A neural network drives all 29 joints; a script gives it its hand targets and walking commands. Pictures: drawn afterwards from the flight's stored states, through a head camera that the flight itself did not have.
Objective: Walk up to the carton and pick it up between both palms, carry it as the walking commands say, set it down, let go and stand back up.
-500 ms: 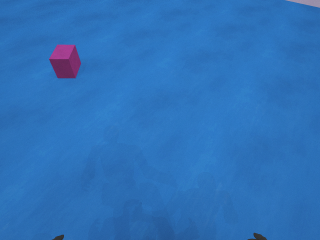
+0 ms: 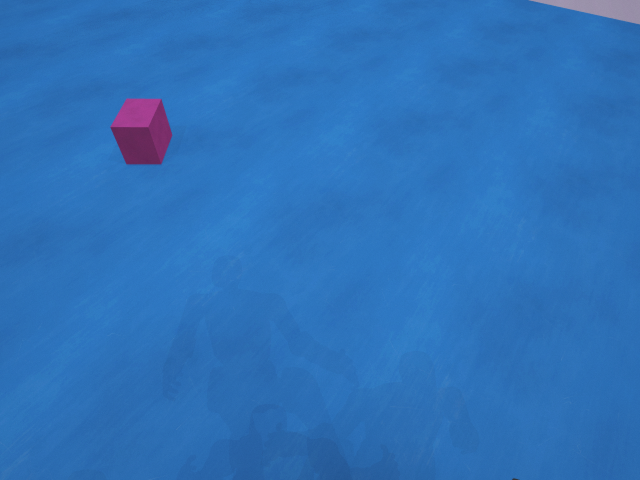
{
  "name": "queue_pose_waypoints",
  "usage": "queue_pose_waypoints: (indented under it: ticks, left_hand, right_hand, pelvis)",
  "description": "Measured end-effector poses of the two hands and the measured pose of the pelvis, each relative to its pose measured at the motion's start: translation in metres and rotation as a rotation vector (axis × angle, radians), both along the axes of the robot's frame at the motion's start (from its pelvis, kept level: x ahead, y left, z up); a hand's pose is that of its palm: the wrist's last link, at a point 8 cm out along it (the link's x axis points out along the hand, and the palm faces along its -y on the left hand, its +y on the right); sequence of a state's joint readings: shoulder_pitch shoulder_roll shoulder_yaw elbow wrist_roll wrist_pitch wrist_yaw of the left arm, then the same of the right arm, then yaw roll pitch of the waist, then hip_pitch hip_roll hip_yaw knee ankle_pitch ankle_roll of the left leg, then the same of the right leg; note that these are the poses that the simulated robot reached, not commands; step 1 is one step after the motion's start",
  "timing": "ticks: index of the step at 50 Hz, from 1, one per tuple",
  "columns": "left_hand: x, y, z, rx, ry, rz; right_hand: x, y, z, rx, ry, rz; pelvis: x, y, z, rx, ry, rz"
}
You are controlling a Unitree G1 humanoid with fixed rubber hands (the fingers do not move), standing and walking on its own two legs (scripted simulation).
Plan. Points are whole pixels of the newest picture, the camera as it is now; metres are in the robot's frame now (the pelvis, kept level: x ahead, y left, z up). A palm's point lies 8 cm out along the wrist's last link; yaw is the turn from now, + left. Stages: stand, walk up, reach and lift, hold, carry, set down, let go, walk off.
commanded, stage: stand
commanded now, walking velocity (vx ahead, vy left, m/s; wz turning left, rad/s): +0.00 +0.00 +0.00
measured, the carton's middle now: (143, 131) +1.77 +0.88 -0.66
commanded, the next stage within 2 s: walk up in 0.84 s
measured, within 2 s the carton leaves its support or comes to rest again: neither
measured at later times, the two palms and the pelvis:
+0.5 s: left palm out of the picture +0.07 +0.28 -0.11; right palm out of the picture +0.07 -0.30 -0.11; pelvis -0.01 -0.02 +0.01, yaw +1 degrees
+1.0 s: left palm out of the picture +0.08 +0.28 -0.11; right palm out of the picture +0.08 -0.30 -0.11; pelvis +0.00 -0.02 +0.01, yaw +0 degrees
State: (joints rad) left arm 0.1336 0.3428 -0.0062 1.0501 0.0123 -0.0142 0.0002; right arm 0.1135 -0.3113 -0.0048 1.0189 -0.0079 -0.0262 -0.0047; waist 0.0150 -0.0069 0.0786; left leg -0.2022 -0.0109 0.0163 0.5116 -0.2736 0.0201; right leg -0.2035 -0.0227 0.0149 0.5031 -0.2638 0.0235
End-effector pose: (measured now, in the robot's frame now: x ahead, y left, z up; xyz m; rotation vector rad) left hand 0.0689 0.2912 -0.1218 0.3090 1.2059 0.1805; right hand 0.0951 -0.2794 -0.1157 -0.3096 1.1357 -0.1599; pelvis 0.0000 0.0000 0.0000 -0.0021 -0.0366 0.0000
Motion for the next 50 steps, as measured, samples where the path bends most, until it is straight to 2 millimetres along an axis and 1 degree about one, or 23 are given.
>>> queue_pose_waypoints:
  ticks: [7, 12, 18, 23, 32, 38, 50]
  left_hand:
    - [-0.001, -0.002, 0.007, 0.009, 0.000, 0.007]
    - [0.001, -0.006, 0.010, 0.011, -0.008, 0.005]
    - [0.002, -0.012, 0.010, 0.007, -0.009, -0.005]
    - [0.000, -0.014, 0.008, 0.006, 0.005, -0.004]
    - [-0.002, -0.019, 0.004, -0.009, 0.029, -0.006]
    - [0.002, -0.019, 0.006, -0.009, 0.023, -0.001]
    - [0.006, -0.012, 0.011, 0.011, 0.010, 0.012]
  right_hand:
    - [0.001, -0.001, -0.001, 0.015, 0.014, 0.000]
    - [-0.003, -0.006, 0.000, 0.018, 0.024, -0.007]
    - [-0.012, -0.014, 0.002, 0.011, 0.043, -0.022]
    - [-0.023, -0.021, 0.004, 0.000, 0.070, -0.042]
    - [-0.037, -0.026, 0.004, -0.011, 0.116, -0.056]
    - [-0.034, -0.025, 0.003, -0.006, 0.111, -0.056]
    - [-0.019, -0.020, 0.003, 0.003, 0.078, -0.038]
  pelvis:
    - [0.000, -0.003, 0.004, 0.003, -0.008, 0.004]
    - [-0.001, -0.007, 0.006, 0.005, -0.013, 0.003]
    - [-0.004, -0.011, 0.008, 0.005, -0.012, 0.007]
    - [-0.005, -0.014, 0.009, 0.003, -0.010, 0.008]
    - [-0.004, -0.017, 0.010, 0.000, -0.001, 0.007]
    - [-0.001, -0.017, 0.010, -0.001, -0.002, 0.006]
    - [0.003, -0.015, 0.011, 0.000, -0.006, 0.004]
